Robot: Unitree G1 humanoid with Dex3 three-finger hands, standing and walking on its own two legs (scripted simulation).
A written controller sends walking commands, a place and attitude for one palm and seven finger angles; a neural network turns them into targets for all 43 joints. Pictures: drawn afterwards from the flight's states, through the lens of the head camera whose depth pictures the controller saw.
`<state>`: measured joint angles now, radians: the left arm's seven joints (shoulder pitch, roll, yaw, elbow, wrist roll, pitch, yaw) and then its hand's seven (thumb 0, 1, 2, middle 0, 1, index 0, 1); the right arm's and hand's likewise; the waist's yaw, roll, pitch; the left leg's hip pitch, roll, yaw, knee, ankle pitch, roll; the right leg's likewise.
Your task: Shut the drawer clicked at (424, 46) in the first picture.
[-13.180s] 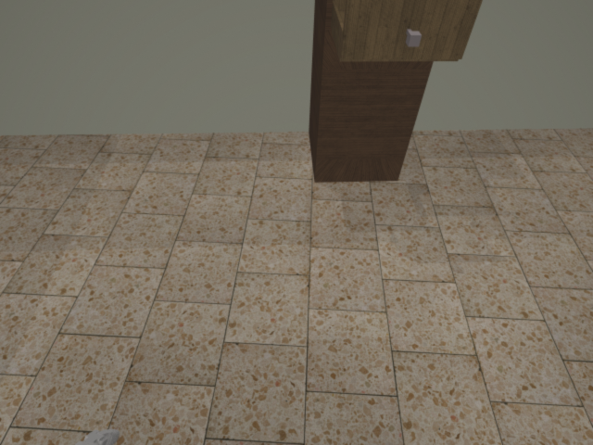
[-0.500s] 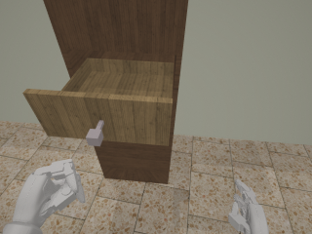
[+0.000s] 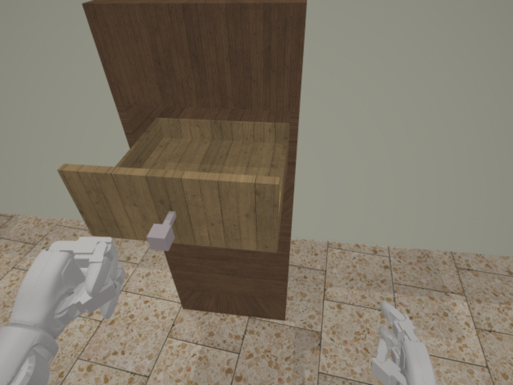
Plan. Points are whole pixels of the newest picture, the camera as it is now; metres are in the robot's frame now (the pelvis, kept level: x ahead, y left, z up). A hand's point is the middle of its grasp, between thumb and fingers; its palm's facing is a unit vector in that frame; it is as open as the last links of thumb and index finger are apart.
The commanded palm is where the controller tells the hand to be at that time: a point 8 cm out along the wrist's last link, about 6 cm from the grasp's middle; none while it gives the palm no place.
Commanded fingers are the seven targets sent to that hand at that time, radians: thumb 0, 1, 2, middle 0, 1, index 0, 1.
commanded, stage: raise the hand and make a fist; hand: left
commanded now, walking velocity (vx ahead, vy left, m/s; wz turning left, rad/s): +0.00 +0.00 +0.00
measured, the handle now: (165, 229) +0.34 +0.21 +0.09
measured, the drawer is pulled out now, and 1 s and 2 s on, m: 0.26 0.26 0.26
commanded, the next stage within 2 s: bring the fist close to the handle in 0.26 s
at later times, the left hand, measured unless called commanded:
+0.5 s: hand (116, 290) +0.18 +0.19 +0.16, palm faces +0.05 -0.99 -0.12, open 3.3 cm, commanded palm +0.14 +0.24 +0.17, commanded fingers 0.00 0.90 0.90 -1.40 -1.60 -1.40 -1.60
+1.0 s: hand (147, 287) +0.21 +0.18 +0.11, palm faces +0.00 -1.00 -0.06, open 3.3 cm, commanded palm +0.18 +0.24 +0.12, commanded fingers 0.00 0.90 0.90 -1.40 -1.60 -1.40 -1.60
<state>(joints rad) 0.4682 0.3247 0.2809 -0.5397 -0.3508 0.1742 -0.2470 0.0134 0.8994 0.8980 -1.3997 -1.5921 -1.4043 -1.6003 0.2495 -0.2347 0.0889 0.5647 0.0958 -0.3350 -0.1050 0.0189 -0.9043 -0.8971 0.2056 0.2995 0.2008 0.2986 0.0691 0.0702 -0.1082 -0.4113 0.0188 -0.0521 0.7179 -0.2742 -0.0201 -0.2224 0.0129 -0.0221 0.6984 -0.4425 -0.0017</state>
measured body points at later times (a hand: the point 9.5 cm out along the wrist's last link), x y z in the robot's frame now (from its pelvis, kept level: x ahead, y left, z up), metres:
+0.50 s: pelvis +0.02 -0.02 +0.00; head -0.03 -0.05 +0.45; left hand +0.17 +0.25 +0.17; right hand +0.22 -0.23 -0.04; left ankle +0.07 +0.13 -0.71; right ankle -0.04 -0.12 -0.71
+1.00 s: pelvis +0.02 +0.00 +0.00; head -0.01 -0.02 +0.45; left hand +0.20 +0.24 +0.12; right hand +0.19 -0.23 -0.06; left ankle +0.07 +0.13 -0.71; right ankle -0.04 -0.12 -0.71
